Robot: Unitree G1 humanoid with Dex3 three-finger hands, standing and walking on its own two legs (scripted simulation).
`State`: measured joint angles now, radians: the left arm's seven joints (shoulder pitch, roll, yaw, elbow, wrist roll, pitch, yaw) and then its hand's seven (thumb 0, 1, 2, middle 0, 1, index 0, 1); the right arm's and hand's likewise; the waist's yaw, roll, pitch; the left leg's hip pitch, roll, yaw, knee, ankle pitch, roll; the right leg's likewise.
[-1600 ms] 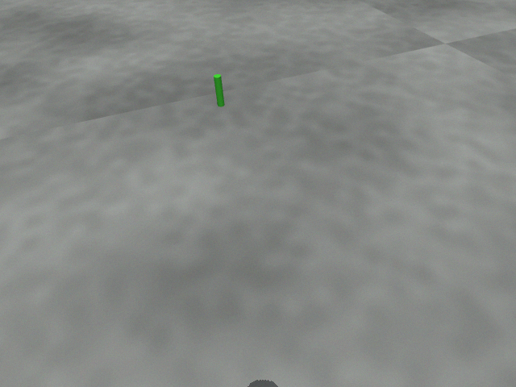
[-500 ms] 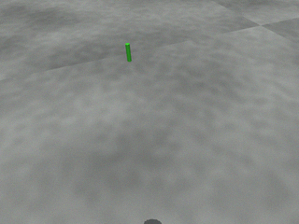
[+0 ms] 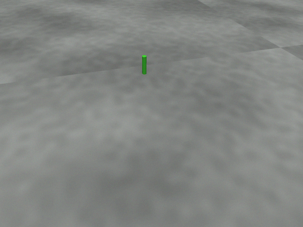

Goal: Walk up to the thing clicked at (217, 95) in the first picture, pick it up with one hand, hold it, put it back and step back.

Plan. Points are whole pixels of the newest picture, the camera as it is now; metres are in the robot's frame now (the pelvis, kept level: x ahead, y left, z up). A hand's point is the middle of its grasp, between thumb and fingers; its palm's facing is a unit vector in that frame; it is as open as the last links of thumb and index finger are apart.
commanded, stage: walk up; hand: left
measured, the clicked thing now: (144, 65) +1.96 +0.12 -0.65
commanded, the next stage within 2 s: none
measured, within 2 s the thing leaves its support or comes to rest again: neither
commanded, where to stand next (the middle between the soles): +1.60 -0.08 m, yaw +0 degrees
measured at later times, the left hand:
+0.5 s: hand (103, 142) +0.46 +0.22 -0.12, palm faces -0.04 -0.94 -0.35, open 7.3 cm
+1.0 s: hand (99, 110) +0.67 +0.28 -0.15, palm faces -0.07 -0.95 -0.32, open 7.4 cm
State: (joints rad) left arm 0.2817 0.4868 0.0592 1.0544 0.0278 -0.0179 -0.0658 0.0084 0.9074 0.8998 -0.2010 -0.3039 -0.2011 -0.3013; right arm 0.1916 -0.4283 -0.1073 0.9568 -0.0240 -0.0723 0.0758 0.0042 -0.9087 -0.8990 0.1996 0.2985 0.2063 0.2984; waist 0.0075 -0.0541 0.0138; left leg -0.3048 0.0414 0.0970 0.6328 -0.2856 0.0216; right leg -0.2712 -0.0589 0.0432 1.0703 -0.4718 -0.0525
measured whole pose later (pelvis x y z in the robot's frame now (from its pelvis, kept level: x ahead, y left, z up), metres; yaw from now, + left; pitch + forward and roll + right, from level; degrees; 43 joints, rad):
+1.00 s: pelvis +0.61 +0.01 +0.01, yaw -1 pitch -2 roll -1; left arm 0.27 0.46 0.04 0.93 -0.01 -0.06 -0.05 0.01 0.91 0.90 -0.20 -0.30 -0.20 -0.30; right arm 0.25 -0.37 -0.05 0.87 0.00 -0.10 0.05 0.00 -0.91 -0.90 0.20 0.30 0.21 0.30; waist -0.01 -0.07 0.07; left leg -0.27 0.04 0.12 0.53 -0.23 0.04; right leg -0.43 -0.03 0.06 1.12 -0.33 -0.04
